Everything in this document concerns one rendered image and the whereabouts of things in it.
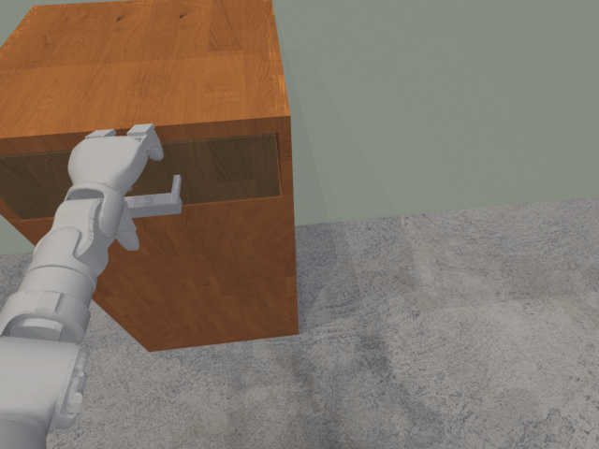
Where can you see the robot left hand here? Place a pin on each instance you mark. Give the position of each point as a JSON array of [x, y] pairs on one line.
[[116, 162]]

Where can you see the robot left forearm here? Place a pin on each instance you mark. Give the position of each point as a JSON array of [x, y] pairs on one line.
[[53, 299]]

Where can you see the drawer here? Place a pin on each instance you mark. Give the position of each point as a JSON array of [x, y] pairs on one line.
[[35, 184]]

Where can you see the robot left upper arm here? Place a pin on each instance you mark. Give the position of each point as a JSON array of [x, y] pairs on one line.
[[41, 389]]

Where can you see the cabinet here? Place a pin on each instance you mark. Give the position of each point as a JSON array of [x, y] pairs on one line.
[[217, 272]]

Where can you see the handle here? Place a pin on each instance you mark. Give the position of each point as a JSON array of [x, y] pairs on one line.
[[159, 204]]

